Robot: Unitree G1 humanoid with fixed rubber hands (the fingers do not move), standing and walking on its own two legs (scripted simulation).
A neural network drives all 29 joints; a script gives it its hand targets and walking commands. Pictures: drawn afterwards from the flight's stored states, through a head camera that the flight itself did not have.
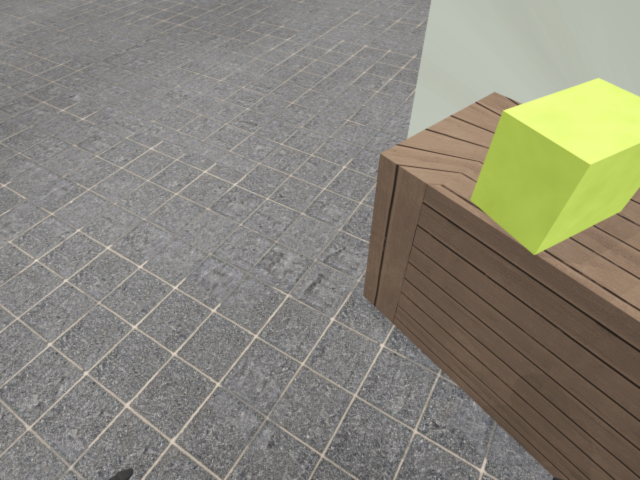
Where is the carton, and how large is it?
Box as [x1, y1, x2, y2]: [470, 78, 639, 254]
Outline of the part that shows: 638,96 597,78 503,110 470,199 533,254 620,211 639,186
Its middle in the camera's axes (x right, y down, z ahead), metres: +0.49 -0.14 +0.78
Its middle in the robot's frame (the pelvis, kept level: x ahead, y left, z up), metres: +0.68 -0.47 -0.01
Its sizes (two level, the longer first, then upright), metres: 0.262 0.183 0.222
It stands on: a pedestal, 0.66 m high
